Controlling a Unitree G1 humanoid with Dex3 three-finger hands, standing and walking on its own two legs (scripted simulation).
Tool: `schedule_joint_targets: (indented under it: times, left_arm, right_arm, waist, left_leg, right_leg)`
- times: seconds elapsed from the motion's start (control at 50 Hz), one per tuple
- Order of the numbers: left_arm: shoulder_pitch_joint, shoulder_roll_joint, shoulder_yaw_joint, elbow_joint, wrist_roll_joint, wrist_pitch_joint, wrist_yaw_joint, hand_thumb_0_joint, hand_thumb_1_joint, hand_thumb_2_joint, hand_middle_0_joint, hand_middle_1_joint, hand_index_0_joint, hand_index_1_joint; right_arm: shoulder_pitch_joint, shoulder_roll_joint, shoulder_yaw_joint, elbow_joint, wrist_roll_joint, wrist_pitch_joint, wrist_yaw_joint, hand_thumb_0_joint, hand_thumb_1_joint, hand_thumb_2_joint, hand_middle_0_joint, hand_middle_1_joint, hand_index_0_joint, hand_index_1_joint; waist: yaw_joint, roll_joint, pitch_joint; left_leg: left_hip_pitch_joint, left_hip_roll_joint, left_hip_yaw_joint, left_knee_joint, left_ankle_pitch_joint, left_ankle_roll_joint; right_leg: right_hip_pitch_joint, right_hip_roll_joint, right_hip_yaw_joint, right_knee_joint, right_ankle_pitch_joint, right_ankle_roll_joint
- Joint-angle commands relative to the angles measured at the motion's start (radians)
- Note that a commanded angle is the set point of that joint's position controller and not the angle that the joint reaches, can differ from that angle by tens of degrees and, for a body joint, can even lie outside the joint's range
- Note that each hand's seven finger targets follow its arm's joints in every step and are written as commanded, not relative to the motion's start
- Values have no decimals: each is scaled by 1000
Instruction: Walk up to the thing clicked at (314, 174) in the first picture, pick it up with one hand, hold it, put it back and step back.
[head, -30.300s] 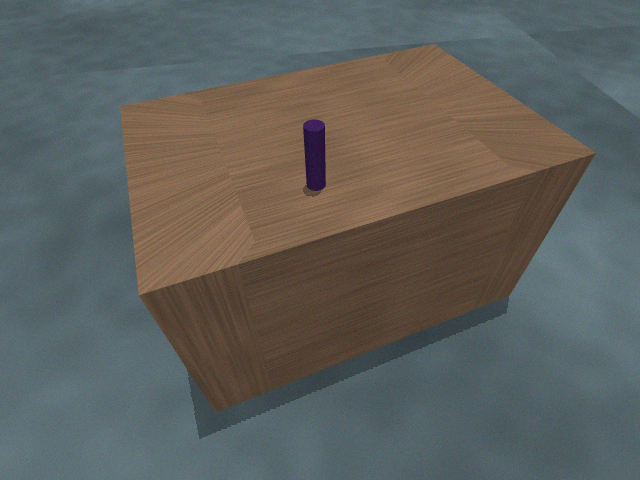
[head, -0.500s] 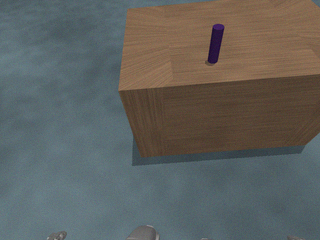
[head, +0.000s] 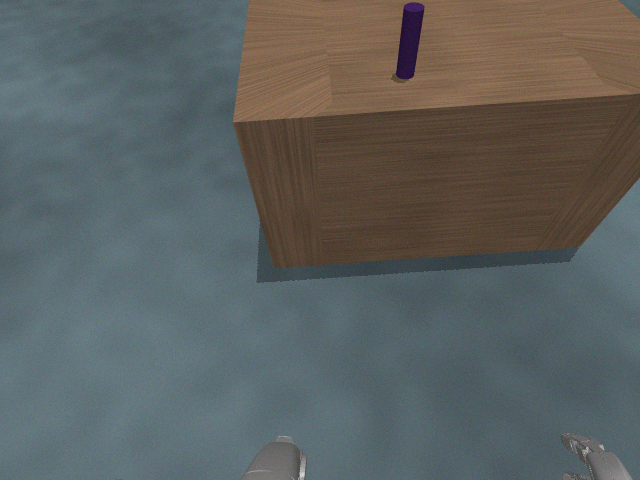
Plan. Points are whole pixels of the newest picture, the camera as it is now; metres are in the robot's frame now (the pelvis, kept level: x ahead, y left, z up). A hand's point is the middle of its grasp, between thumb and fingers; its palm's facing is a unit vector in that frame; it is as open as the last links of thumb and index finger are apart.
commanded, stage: step back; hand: right
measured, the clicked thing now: (409, 43) +1.03 -0.15 -0.02
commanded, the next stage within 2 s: stand in 1.18 s
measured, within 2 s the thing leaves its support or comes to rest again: neither
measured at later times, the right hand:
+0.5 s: hand out of the picture +0.00 -0.24 -0.14, palm faces -0.10 +0.93 -0.34, open 7.3 cm
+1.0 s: hand out of the picture +0.03 -0.22 -0.13, palm faces -0.07 +0.93 -0.35, open 7.3 cm
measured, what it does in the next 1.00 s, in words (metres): steps on the spot: left foot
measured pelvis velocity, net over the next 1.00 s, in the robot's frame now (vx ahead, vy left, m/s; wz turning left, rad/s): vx -0.07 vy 0.03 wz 0.07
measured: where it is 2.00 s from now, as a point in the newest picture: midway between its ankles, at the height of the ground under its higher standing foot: outside the picture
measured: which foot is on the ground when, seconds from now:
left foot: up 0.00-0.26, down 0.28-1.00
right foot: down 0.00-1.00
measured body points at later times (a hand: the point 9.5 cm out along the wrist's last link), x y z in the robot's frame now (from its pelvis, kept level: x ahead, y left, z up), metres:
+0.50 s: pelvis -0.10 +0.00 +0.01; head -0.10 +0.01 +0.46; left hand -0.07 +0.33 -0.11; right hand +0.00 -0.29 -0.11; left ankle -0.11 +0.13 -0.72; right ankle -0.08 -0.11 -0.72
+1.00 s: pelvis -0.07 +0.03 +0.02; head -0.06 +0.04 +0.47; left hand -0.01 +0.35 -0.11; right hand +0.03 -0.26 -0.11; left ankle -0.09 +0.14 -0.72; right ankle -0.07 -0.11 -0.72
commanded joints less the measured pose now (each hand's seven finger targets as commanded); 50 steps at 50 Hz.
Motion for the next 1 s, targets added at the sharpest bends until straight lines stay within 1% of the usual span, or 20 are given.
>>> schedule_joint_targets:
  times: [0.0,0.04,0.12,0.18,0.24,0.26,0.28,0.3,0.36,0.46,0.48,0.52,0.54,0.7,0.74,0.76,0.78,0.84,0.9,0.98]
  left_arm:
    - [-121,314,72,-127,3,-47,33,0,900,900,-200,-300,-200,-300]
    - [-95,278,71,-118,10,-49,36,0,900,900,-200,-300,-200,-300]
    - [37,281,76,-91,15,-56,41,0,900,900,-200,-300,-200,-300]
    - [19,296,79,-95,4,-52,37,0,900,900,-200,-300,-200,-300]
    - [-17,276,55,-84,-5,-41,22,0,900,900,-200,-300,-200,-300]
    - [16,224,37,-81,-6,-40,18,0,900,900,-200,-300,-200,-300]
    - [-54,195,26,-86,-24,-42,18,0,900,900,-200,-300,-200,-300]
    - [-92,265,55,-60,-7,-44,22,0,900,900,-200,-300,-200,-300]
    - [-20,220,44,-11,-26,-54,-4,0,900,900,-200,-300,-200,-300]
    - [35,190,45,49,-9,-79,-5,0,900,900,-200,-300,-200,-300]
    - [58,203,50,65,-2,-88,3,0,900,900,-200,-300,-200,-300]
    - [69,329,71,66,9,-99,9,0,900,900,-200,-300,-200,-300]
    - [-7,345,74,38,13,-104,8,0,900,900,-200,-300,-200,-300]
    - [-75,235,29,22,-8,-92,0,0,900,900,-200,-300,-200,-300]
    - [-63,155,1,22,-28,-84,-5,0,900,900,-200,-300,-200,-300]
    - [-55,203,16,45,-27,-77,0,0,900,900,-200,-300,-200,-300]
    - [-40,211,17,59,-22,-80,0,0,900,900,-200,-300,-200,-300]
    - [-30,198,14,85,-25,-97,6,0,900,900,-200,-300,-200,-300]
    - [-53,234,16,94,-26,-100,9,0,900,900,-200,-300,-200,-300]
    - [-84,221,7,104,-30,-95,15,0,900,900,-200,-300,-200,-300]
  right_arm:
    - [55,-193,-53,-58,21,-10,-15,0,-900,-900,200,300,200,300]
    - [81,-163,-41,-47,14,-18,-16,0,-900,-900,200,300,200,300]
    - [29,-146,-34,-60,-6,-31,-9,0,-900,-900,200,300,200,300]
    - [43,-156,-45,-36,-12,-42,1,0,-900,-900,200,300,200,300]
    - [157,-151,-61,48,-14,-54,9,0,-900,-900,200,300,200,300]
    - [173,-184,-70,55,-29,-62,8,0,-900,-900,200,300,200,300]
    - [102,-274,-73,32,-31,-64,15,0,-900,-900,200,300,200,300]
    - [44,-302,-79,24,-21,-67,20,0,-900,-900,200,300,200,300]
    - [-18,-193,-42,28,-31,-91,12,0,-900,-900,200,300,200,300]
    - [-10,-187,-47,40,-23,-69,26,0,-900,-900,200,300,200,300]
    - [3,-148,-36,42,-15,-65,25,0,-900,-900,200,300,200,300]
    - [-17,-107,-26,31,-7,-61,21,0,-900,-900,200,300,200,300]
    - [24,-144,-40,50,-10,-62,19,0,-900,-900,200,300,200,300]
    - [142,-119,-50,121,-19,-96,25,0,-900,-900,200,300,200,300]
    - [89,-184,-57,106,-28,-106,14,0,-900,-900,200,300,200,300]
    - [46,-228,-60,96,-21,-104,18,0,-900,-900,200,300,200,300]
    - [5,-218,-55,91,-16,-103,20,0,-900,-900,200,300,200,300]
    - [-9,-173,-36,105,-13,-105,19,0,-900,-900,200,300,200,300]
    - [14,-149,-30,118,-1,-100,13,0,-900,-900,200,300,200,300]
    - [0,-150,-33,142,2,-100,7,0,-900,-900,200,300,200,300]
  waist:
    - [-42,-116,-107]
    - [-27,-162,-153]
    - [54,-228,-193]
    - [42,-256,-196]
    - [-17,-209,-199]
    - [-19,-77,-222]
    - [-40,143,-171]
    - [-49,103,-98]
    - [11,27,-70]
    - [13,93,-94]
    - [29,31,-107]
    - [49,-218,-77]
    - [22,-191,-38]
    - [-42,-163,-161]
    - [-25,38,-167]
    - [-12,46,-141]
    - [6,15,-122]
    - [18,71,-145]
    - [-5,23,-191]
    - [-5,-18,-219]
  left_leg:
    - [3,-123,-152,441,-141,6]
    - [5,-132,-81,429,-103,-7]
    - [-80,-72,-31,170,-151,-24]
    - [84,-48,50,-87,-172,-6]
    - [366,-77,109,-416,40,30]
    - [454,27,-87,-464,-78,60]
    - [306,254,-413,-583,-386,175]
    - [71,337,-477,-627,-498,257]
    - [165,173,-195,-513,-155,166]
    - [122,139,-99,-436,-171,126]
    - [81,105,-59,-349,-125,93]
    - [-22,-65,23,-39,-192,24]
    - [30,-33,-27,50,-169,10]
    - [359,-46,82,-376,95,15]
    - [358,174,-256,-516,-34,92]
    - [224,252,-312,-545,-168,174]
    - [184,250,-282,-526,-131,187]
    - [232,139,-92,-409,302,87]
    - [232,73,-17,-370,341,42]
    - [315,87,-10,-352,483,54]
  right_leg:
    - [-136,-354,300,-250,442,-221]
    - [-56,-279,180,-182,496,-177]
    - [210,-302,234,-172,401,-194]
    - [125,-330,257,-193,276,-194]
    - [-59,-257,168,-134,86,-104]
    - [-192,-205,128,-18,2,-59]
    - [-297,-49,-29,107,-194,-4]
    - [-171,-81,49,246,-236,4]
    - [-159,-74,64,200,-61,-7]
    - [112,-27,-53,-221,20,-4]
    - [198,-33,-2,-285,59,-15]
    - [76,-327,483,-468,-376,-143]
    - [-43,-409,539,-489,-448,-205]
    - [-88,-215,125,-226,68,-87]
    - [-174,-84,15,-61,12,-7]
    - [-85,-68,-11,6,-107,0]
    - [-29,-72,-7,-6,-89,-5]
    - [78,-89,9,-210,163,-13]
    - [153,-136,62,-181,342,-32]
    - [134,-138,44,-168,423,-30]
